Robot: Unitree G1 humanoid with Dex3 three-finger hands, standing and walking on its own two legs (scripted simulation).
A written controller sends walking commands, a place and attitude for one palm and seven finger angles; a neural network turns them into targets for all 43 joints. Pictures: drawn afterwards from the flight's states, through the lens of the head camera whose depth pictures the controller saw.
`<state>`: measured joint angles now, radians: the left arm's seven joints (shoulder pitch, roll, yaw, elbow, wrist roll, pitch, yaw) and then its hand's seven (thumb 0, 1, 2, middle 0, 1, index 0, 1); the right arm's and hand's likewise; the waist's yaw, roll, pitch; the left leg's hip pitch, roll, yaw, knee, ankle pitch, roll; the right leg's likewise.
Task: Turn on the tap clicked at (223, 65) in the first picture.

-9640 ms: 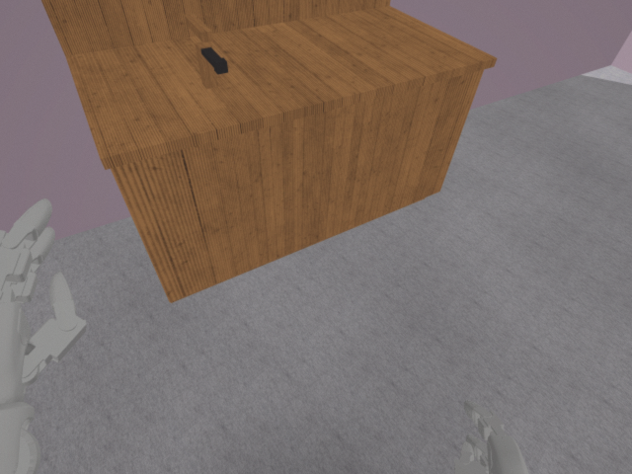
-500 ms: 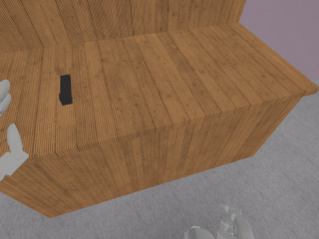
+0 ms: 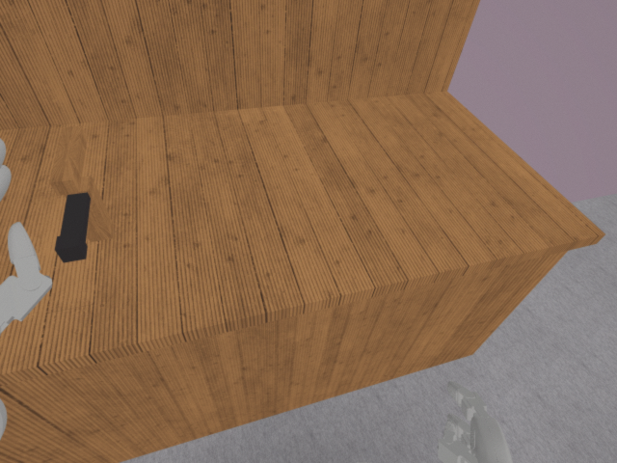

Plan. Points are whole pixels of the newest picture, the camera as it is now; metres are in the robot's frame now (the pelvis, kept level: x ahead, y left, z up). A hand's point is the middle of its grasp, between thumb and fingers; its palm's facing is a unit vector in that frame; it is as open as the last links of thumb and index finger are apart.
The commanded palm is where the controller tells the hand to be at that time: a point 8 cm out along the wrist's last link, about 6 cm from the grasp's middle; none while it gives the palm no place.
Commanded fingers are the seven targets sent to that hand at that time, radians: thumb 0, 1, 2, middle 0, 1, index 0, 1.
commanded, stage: come to a stop and stand still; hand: left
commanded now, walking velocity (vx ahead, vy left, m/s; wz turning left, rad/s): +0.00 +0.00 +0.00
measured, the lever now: (71, 247) +0.36 +0.35 +0.06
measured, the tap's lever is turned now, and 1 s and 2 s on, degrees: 0 0 0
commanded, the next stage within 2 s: look again from close up in 1.64 s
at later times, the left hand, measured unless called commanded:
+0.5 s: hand (71, 273) +0.24 +0.24 +0.18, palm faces +0.44 -0.80 -0.42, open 7.4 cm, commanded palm +0.19 +0.27 +0.18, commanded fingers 0.00 0.90 0.90 -0.20 -0.30 -0.20 -0.30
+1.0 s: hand out of the picture +0.23 +0.31 +0.18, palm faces +0.50 -0.81 -0.31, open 7.4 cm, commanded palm +0.18 +0.32 +0.18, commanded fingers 0.00 0.90 0.90 -0.20 -0.30 -0.20 -0.30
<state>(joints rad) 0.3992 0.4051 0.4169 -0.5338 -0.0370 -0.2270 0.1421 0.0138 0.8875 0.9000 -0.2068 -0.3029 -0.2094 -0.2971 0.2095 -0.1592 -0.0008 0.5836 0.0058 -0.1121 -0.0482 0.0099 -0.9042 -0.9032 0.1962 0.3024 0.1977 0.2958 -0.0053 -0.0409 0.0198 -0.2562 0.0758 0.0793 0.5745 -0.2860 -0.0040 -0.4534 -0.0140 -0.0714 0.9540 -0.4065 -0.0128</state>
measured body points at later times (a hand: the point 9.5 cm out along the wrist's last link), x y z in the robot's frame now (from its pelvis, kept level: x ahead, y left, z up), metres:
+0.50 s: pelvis +0.03 -0.01 +0.00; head +0.04 +0.01 +0.45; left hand +0.21 +0.29 +0.21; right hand +0.20 -0.25 -0.07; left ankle +0.06 +0.11 -0.73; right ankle +0.08 -0.12 -0.73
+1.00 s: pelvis +0.02 +0.04 +0.00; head +0.03 +0.06 +0.45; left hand +0.20 +0.35 +0.20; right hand +0.19 -0.15 -0.08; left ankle +0.06 +0.11 -0.73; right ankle +0.08 -0.11 -0.73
